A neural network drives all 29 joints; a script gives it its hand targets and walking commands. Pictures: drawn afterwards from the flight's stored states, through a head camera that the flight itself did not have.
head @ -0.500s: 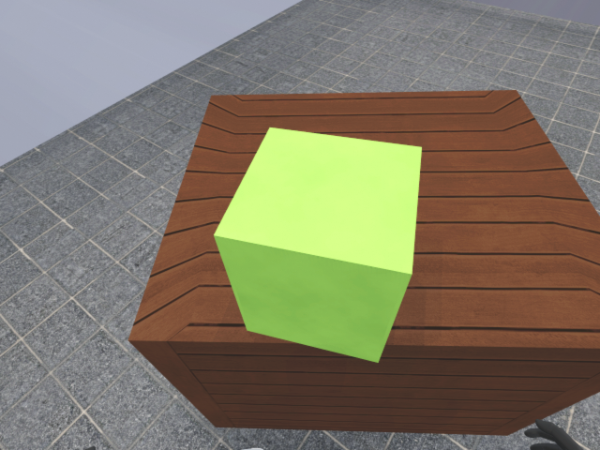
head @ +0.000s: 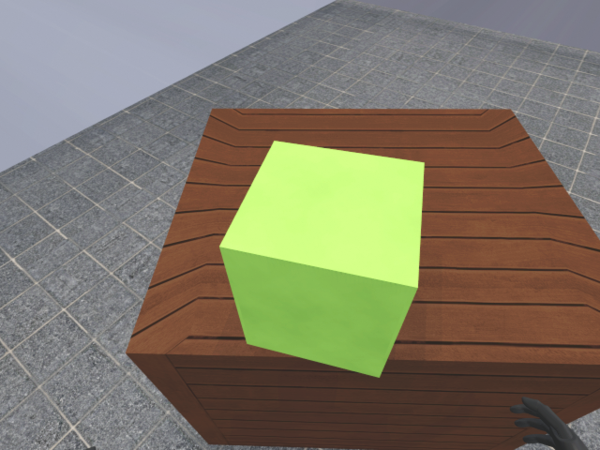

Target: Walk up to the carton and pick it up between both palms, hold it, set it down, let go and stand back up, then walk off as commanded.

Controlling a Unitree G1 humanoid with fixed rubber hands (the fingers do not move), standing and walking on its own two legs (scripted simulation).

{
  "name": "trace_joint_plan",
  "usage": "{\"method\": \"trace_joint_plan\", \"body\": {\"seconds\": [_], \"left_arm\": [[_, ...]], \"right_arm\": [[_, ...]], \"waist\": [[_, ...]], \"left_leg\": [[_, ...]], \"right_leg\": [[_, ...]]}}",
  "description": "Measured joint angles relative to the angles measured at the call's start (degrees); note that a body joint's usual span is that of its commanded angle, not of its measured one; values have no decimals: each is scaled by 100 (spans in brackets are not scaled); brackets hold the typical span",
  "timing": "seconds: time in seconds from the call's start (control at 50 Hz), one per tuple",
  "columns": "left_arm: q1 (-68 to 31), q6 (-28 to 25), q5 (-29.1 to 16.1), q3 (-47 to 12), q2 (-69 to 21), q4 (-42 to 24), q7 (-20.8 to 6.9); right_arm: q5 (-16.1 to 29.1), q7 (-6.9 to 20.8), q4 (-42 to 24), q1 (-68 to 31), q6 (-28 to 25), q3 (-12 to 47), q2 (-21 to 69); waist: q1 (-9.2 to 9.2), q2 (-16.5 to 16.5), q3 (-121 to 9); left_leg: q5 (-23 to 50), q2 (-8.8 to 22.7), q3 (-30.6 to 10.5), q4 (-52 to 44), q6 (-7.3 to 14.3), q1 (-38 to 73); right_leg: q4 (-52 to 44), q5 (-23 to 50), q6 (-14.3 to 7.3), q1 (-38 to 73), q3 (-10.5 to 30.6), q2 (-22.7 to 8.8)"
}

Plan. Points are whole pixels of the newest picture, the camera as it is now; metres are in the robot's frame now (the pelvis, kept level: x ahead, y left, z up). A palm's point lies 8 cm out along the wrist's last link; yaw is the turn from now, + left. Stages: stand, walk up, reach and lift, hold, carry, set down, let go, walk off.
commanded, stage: walk up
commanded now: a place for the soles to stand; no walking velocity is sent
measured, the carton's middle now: (327, 261) +0.37 -0.01 +0.04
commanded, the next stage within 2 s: reach and lift in 0.22 s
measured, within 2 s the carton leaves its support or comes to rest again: neither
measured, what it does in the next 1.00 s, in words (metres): stands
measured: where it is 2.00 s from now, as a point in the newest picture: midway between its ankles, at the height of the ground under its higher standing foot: outside the picture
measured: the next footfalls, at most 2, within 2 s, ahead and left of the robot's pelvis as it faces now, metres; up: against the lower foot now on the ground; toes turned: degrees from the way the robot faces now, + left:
none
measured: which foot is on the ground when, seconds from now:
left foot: down 0.00-1.00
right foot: down 0.00-1.00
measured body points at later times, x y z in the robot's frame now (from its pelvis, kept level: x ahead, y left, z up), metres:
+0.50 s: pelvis -0.01 +0.00 +0.00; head +0.02 +0.01 +0.45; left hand +0.17 +0.28 -0.07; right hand +0.15 -0.30 -0.08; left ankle +0.02 +0.14 -0.72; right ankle +0.01 -0.12 -0.72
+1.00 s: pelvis -0.01 +0.02 +0.02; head -0.04 +0.05 +0.47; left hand +0.19 +0.28 -0.03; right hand +0.16 -0.24 -0.02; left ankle +0.02 +0.14 -0.72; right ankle +0.01 -0.12 -0.72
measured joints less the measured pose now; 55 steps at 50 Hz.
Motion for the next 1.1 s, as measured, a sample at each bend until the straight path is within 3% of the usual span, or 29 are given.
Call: {"method": "trace_joint_plan", "body": {"seconds": [0.22, 0.28, 0.32, 0.44, 0.62, 0.88, 1.1], "left_arm": [[0, 1, 0, 0, 0, 0, 0], [-380, 1061, 98, -1, -34, -25, 93], [-665, 1604, 160, -3, -133, -234, 127], [-1093, 1970, 211, -5, -562, -1244, 112], [-1096, 2021, 227, -1, -645, -1427, 82], [-1097, 1926, 143, -2, -696, -1727, 156], [-1097, 1765, -246, -2, -730, -1996, 18]], "right_arm": [[0, 12, 1, -18, 4, 0, 42], [-476, 121, 1164, -476, -854, -338, 287], [-575, 178, 1608, -671, -1235, -474, 424], [-571, 102, 1655, -699, -1732, -559, 609], [-301, 24, 1076, -373, -1730, -557, 862], [-60, 115, -39, 99, -1129, -557, 1284], [37, -251, -1373, 443, -567, -558, 1716]], "waist": [[0, 4, -24], [-1, -32, 162], [-2, -53, 342], [-1, -43, 728], [-1, -280, 697], [-2, -330, 579], [-3, -202, 534]], "left_leg": [[0, 2, 2, 0, 0, -7], [3, 2, 1, 44, -94, 12], [15, 2, 1, 63, -104, 25], [49, 37, 1, -2, -104, 300], [263, 42, 6, -564, -104, 970], [538, 42, 17, -1128, -89, 1510], [686, 42, 20, -1415, -84, 1686]], "right_leg": [[-23, 13, 0, 3, 1, 1], [69, -11, 0, 0, 0, -6], [109, -8, 0, 3, 0, -6], [-14, 56, 8, 299, 1, 29], [-701, 330, 42, 1029, 1, 32], [-1648, 804, 44, 1748, 0, 30], [-1751, 848, 44, 1839, 0, 29]]}}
